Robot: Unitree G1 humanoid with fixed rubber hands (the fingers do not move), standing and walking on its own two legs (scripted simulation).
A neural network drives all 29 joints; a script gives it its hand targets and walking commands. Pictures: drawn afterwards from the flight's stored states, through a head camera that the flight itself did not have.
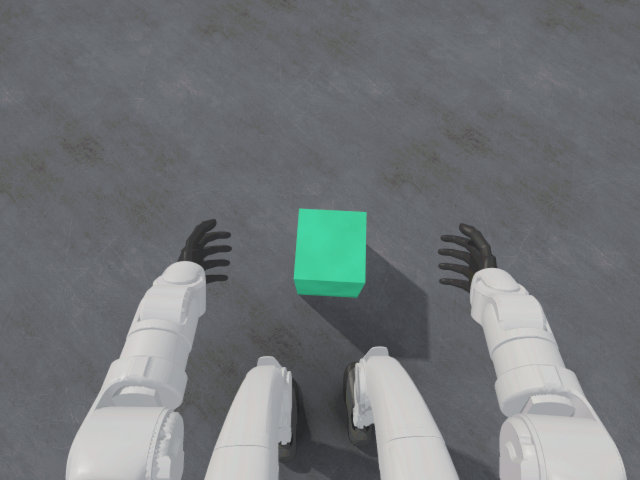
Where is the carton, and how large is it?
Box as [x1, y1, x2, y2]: [294, 209, 365, 297]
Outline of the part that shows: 299,209 294,268 294,281 297,293 356,297 364,283 365,212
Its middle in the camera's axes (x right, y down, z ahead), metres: +0.03 +0.04 +1.04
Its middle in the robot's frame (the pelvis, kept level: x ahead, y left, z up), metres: +0.52 -0.04 -0.58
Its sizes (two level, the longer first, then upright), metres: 0.184 0.172 0.199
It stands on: the floor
